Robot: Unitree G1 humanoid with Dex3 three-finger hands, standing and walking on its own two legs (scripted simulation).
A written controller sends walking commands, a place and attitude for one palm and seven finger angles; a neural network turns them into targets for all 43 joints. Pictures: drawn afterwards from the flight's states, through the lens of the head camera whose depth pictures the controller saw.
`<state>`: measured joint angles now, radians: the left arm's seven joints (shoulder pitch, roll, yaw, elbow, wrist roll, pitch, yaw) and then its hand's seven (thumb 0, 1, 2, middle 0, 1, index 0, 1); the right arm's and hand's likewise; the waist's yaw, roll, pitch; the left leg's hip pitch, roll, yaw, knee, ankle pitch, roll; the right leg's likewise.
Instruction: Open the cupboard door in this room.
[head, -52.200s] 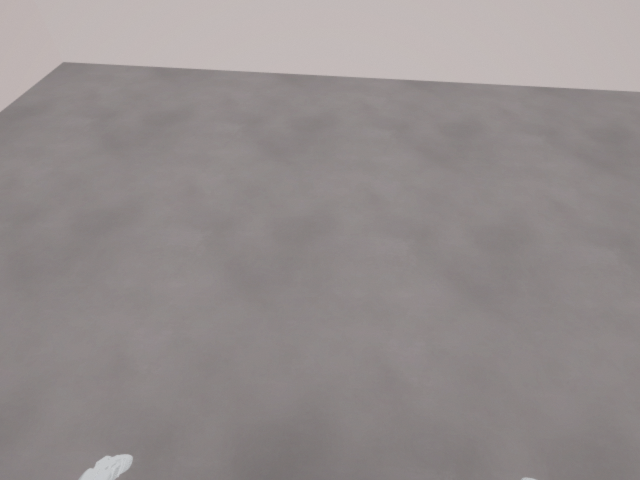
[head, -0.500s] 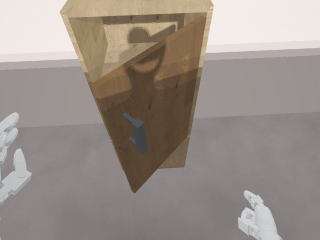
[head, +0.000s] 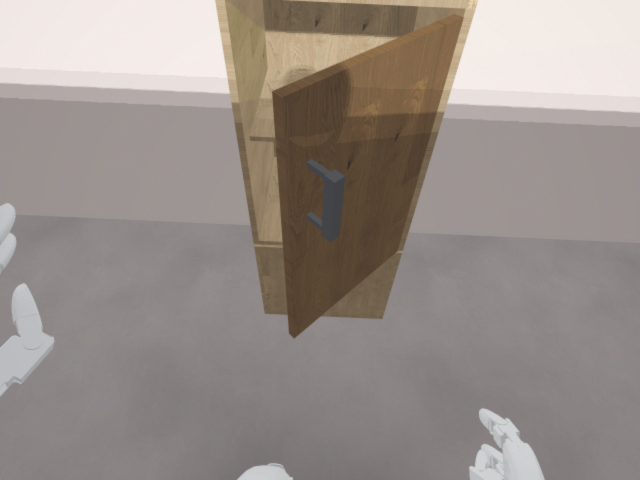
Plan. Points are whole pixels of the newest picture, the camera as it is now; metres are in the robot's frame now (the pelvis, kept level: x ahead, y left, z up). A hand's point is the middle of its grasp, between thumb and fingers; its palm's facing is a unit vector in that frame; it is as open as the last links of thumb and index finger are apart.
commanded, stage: step back with the hand held close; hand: left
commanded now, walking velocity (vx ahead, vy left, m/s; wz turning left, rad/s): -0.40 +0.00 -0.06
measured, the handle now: (322, 201) +0.48 +0.05 +0.08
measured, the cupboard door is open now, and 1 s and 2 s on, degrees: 46 46 46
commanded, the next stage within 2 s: stop stepping back and stand still in 0.06 s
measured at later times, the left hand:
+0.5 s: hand (3, 473) +0.09 +0.22 +0.18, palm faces +0.35 -0.79 -0.50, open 7.4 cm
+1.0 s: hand out of the picture +0.05 +0.23 +0.17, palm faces +0.39 -0.78 -0.50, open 7.4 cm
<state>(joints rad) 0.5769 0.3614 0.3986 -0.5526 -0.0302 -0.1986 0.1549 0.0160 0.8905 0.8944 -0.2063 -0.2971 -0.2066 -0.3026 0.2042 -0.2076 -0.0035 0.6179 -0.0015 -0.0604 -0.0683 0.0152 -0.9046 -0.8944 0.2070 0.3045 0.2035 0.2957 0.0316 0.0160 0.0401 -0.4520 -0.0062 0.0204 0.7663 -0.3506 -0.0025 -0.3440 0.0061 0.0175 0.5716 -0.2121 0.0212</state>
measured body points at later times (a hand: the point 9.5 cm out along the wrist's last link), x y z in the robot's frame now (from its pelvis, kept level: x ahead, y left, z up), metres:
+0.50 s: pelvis -0.11 -0.02 +0.01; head -0.12 -0.03 +0.46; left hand +0.07 +0.26 +0.21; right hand +0.02 -0.27 -0.09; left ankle -0.03 +0.09 -0.70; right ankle -0.22 -0.09 -0.72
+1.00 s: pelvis -0.16 -0.03 +0.02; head -0.16 -0.04 +0.47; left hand +0.02 +0.27 +0.20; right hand -0.04 -0.27 -0.09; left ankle -0.14 +0.10 -0.70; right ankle -0.18 -0.10 -0.73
